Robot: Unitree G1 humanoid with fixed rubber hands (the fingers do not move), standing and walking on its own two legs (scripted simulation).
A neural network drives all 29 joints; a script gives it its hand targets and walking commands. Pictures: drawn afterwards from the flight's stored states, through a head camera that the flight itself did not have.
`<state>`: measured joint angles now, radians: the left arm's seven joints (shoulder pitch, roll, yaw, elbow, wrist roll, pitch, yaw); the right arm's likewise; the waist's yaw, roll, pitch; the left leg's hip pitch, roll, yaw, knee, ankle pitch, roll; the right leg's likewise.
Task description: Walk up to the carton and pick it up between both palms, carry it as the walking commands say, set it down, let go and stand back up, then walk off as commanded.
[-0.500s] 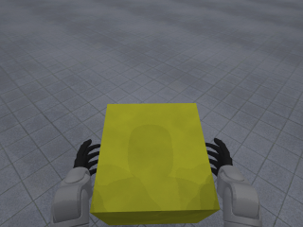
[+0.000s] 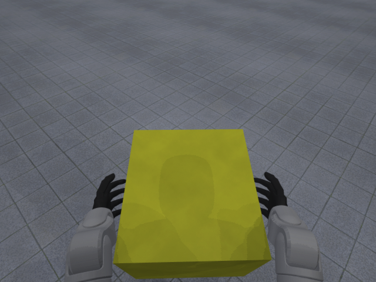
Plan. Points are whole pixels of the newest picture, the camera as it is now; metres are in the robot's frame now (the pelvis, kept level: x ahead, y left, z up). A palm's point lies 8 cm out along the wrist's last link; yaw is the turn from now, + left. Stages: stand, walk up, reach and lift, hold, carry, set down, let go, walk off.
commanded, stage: carry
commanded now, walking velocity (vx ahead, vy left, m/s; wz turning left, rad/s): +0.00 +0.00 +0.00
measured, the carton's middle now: (189, 203) +0.32 +0.00 -0.02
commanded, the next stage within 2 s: none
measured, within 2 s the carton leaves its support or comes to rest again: neither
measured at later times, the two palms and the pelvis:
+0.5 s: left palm (78, 240) +0.19 +0.19 +0.09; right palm (275, 223) +0.21 -0.15 +0.09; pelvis -0.03 +0.01 -0.01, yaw +5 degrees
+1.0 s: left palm out of the picture +0.02 +0.21 +0.11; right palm (271, 272) +0.13 -0.12 +0.10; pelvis -0.14 -0.02 +0.00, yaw +19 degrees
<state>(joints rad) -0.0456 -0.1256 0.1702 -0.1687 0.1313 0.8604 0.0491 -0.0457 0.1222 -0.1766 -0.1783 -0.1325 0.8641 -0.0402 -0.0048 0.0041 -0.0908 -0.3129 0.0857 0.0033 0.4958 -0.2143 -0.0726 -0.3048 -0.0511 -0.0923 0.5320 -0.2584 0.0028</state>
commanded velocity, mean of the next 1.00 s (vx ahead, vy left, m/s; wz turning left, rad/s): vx -0.20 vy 0.00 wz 0.49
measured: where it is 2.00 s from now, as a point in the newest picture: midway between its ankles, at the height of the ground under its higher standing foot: outside the picture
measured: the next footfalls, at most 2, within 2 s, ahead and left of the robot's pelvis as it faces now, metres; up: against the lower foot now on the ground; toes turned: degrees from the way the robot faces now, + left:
right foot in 0.80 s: -0.05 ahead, -0.09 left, +0.00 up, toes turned +10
left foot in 1.16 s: -0.23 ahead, +0.10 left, +0.00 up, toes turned +33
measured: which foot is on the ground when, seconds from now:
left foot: down 0.00-0.82, up 0.84-1.00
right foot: down 0.00-0.62, up 0.64-0.78, down 0.80-1.00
